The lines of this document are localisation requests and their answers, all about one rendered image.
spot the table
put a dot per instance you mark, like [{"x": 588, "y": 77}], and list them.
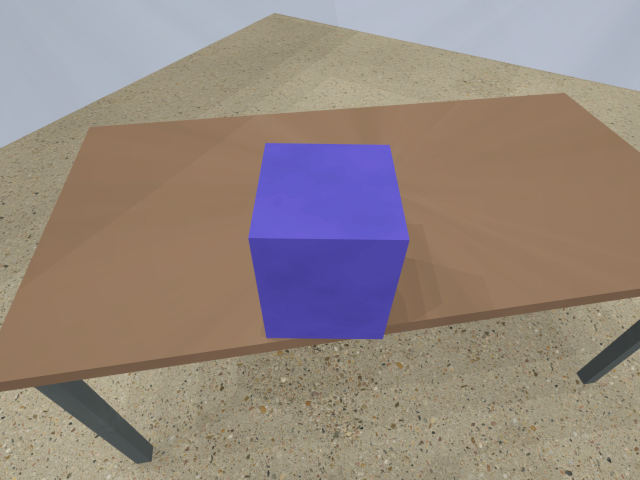
[{"x": 513, "y": 205}]

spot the carton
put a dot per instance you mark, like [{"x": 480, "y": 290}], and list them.
[{"x": 328, "y": 239}]

